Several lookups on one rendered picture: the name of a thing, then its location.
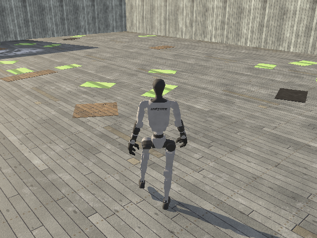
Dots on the robot foot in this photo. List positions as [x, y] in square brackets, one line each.
[141, 184]
[165, 204]

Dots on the left robot hand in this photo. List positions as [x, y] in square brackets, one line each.
[130, 148]

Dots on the right robot forearm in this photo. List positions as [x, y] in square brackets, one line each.
[182, 131]

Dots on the robot right upper arm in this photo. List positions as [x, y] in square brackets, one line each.
[176, 112]

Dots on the right robot hand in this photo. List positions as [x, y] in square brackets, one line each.
[182, 140]

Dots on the robot right foot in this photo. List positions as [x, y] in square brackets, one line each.
[165, 204]

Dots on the robot left foot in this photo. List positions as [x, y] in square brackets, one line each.
[141, 184]

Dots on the left robot forearm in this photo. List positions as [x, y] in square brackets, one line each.
[134, 134]

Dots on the robot left upper arm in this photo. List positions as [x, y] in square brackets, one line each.
[141, 112]

